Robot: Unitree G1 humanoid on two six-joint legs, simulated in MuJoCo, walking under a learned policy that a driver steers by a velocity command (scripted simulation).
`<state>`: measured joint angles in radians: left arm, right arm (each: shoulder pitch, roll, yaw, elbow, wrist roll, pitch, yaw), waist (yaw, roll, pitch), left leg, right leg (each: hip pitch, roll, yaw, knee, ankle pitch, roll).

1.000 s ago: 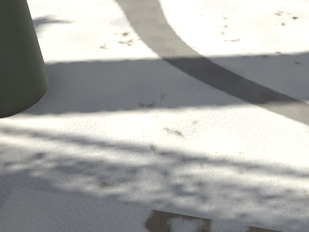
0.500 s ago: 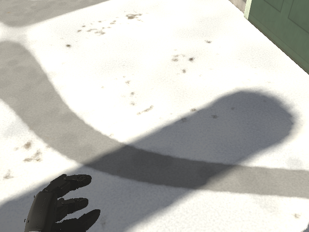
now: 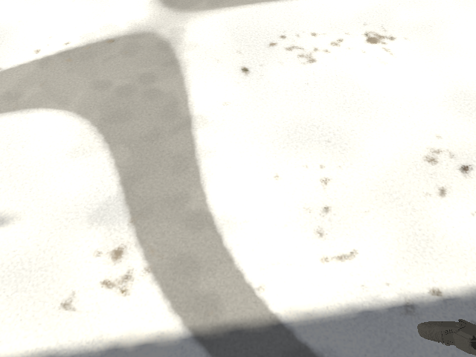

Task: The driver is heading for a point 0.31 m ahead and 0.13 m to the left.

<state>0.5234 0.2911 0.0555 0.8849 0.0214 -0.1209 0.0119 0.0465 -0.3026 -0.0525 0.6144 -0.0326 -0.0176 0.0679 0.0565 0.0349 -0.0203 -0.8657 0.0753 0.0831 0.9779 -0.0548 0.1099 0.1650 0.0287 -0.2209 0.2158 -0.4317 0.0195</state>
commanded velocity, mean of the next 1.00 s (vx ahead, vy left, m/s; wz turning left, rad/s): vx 0.33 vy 0.00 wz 0.30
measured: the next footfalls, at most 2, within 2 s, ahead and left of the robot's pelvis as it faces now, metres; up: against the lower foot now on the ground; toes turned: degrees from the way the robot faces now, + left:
left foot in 0.10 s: +0.31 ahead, +0.05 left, +0.00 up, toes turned +9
right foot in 0.50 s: +0.67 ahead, +0.02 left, +0.00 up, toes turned +20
